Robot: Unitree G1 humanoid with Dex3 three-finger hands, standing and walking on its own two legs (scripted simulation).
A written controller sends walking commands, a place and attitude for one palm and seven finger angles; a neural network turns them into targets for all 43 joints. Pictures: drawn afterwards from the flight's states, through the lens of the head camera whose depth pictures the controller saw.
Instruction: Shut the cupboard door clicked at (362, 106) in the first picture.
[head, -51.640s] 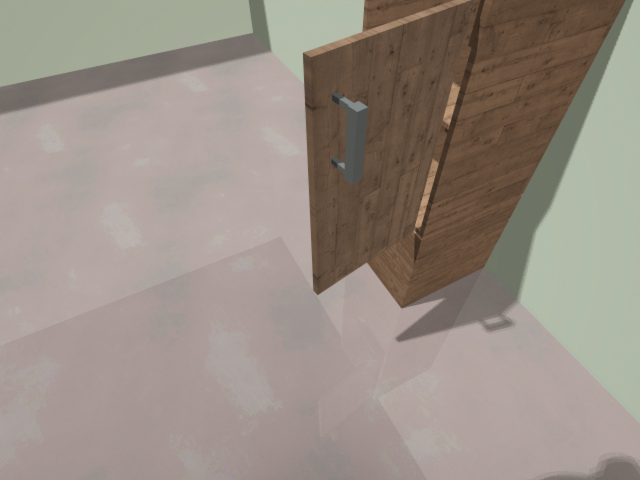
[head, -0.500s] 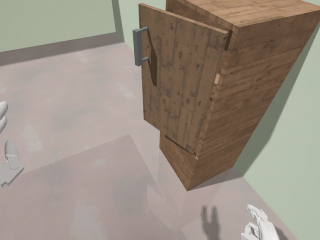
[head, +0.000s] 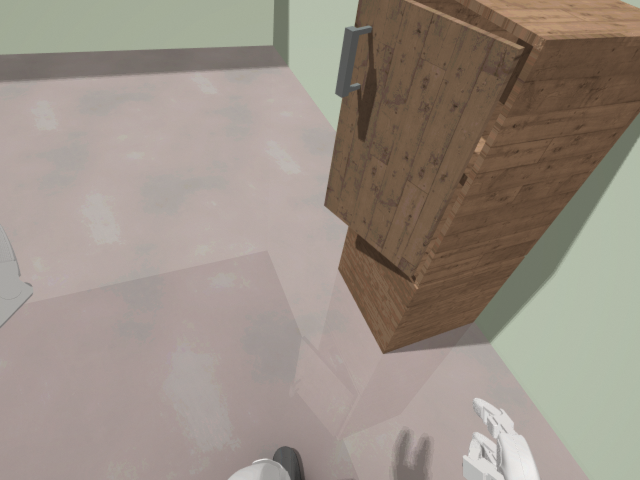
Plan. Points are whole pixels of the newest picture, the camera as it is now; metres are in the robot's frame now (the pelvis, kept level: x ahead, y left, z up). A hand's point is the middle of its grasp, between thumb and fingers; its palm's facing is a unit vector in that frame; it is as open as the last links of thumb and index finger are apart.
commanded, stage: stop stepping back and stand still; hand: left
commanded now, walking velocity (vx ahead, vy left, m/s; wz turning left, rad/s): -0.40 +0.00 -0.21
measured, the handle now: (353, 61) +0.88 -0.01 +0.14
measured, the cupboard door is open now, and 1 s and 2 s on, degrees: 20 20 20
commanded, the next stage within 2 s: let the arm hang, fingers relaxed in 1.70 s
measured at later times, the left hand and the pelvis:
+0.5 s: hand out of the picture +0.08 +0.32 +0.21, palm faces +0.14 -0.90 -0.41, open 7.5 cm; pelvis -0.16 +0.11 +0.05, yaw -11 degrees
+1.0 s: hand out of the picture +0.06 +0.40 +0.21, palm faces +0.30 -0.89 -0.35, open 7.5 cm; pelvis -0.20 +0.20 +0.00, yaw -11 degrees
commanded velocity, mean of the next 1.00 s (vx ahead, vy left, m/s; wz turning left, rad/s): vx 0.21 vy -0.13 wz -0.01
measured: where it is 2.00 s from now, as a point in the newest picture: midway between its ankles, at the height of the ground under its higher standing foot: outside the picture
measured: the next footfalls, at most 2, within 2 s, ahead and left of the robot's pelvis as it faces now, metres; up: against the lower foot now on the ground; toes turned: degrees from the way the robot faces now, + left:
right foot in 0.10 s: -0.14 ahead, -0.12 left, +0.00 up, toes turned -4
left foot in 0.24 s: +0.00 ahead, +0.16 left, +0.00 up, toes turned -4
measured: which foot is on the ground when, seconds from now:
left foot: down 0.00-0.08, up 0.10-0.22, down 0.24-0.62, up 0.64-0.92, down 0.94-1.00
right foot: up 0.00-0.08, down 0.10-0.26, up 0.28-0.66, down 0.68-0.94, up 0.96-1.00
